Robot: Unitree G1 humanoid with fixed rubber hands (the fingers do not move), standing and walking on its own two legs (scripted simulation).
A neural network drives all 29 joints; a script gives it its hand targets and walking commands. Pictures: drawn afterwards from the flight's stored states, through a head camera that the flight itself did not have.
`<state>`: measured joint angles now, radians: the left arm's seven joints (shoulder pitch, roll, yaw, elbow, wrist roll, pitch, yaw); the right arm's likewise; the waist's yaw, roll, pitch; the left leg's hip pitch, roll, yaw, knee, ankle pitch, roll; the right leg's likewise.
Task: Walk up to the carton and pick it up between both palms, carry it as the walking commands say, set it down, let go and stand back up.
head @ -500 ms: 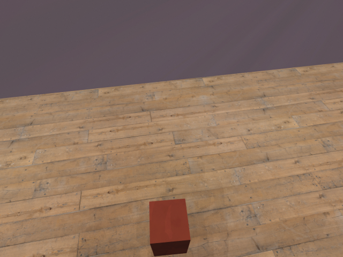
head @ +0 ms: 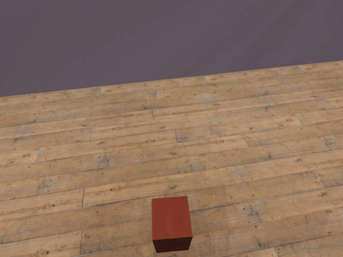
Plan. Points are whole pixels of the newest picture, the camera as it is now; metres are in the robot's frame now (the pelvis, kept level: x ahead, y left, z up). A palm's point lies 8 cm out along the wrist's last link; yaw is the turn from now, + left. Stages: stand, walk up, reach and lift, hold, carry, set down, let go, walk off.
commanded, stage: stand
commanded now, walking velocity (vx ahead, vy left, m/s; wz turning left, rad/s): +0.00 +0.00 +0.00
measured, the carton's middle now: (171, 225) +0.35 +0.02 -0.63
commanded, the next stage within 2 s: reach and lift in 0.04 s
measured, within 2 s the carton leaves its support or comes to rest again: neither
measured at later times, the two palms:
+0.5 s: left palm out of the picture +0.11 +0.18 -0.16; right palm out of the picture +0.12 -0.16 -0.16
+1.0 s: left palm (113, 239) +0.20 +0.19 -0.20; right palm (234, 237) +0.21 -0.17 -0.21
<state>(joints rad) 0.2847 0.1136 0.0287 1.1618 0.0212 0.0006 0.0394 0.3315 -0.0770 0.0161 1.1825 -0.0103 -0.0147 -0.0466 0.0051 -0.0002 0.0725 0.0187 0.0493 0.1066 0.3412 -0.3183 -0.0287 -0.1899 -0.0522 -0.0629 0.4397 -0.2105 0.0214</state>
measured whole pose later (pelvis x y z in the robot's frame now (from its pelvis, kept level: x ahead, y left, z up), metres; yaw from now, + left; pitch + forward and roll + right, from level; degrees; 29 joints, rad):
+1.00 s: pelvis -0.12 -0.01 -0.10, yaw +6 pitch +21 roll +0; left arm -0.54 0.10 0.15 0.69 0.02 0.50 0.05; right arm -0.52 -0.07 -0.19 0.69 0.00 0.52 -0.08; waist -0.04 0.02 0.02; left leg -1.06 0.00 -0.03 1.14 -0.44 -0.03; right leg -1.15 -0.06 -0.01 1.04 -0.26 0.02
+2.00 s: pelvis -0.11 -0.01 -0.19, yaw +8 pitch +48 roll +0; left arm -1.05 0.14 0.22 0.82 0.00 0.10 0.13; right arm -1.02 -0.17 -0.34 0.84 -0.05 0.09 -0.08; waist -0.04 0.01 -0.05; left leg -1.77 -0.03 -0.06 1.45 -0.52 -0.04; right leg -1.86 -0.06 0.02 1.35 -0.34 0.04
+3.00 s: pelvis -0.16 -0.02 -0.39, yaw +8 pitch +32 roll +1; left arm -1.41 0.34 -0.01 1.00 -0.26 0.09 0.18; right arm -1.48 -0.43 -0.03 1.12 0.33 0.07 -0.14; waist -0.04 0.00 0.53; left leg -2.08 -0.05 -0.05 2.20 -0.68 -0.07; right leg -2.20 -0.01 0.08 2.06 -0.41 0.07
